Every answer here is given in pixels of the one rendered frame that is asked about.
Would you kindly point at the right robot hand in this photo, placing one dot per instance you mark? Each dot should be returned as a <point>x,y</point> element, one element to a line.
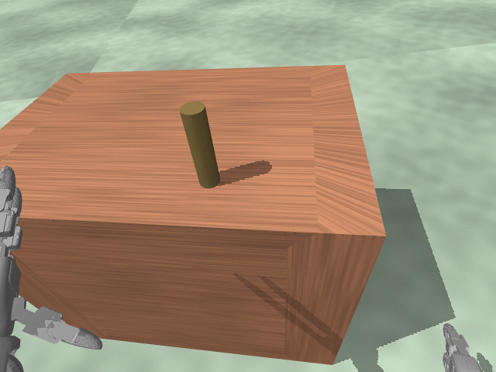
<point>457,358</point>

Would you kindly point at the left robot hand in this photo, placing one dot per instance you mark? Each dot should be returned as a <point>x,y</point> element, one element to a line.
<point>45,323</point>

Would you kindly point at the can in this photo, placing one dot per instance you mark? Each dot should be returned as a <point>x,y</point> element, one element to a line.
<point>195,121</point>

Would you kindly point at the left robot arm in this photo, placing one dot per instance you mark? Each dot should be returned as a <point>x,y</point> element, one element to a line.
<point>8,361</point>

